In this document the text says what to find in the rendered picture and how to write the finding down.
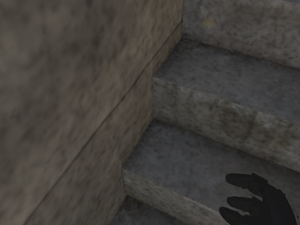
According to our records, stairs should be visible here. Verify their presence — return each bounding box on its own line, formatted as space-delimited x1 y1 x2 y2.
110 0 300 225

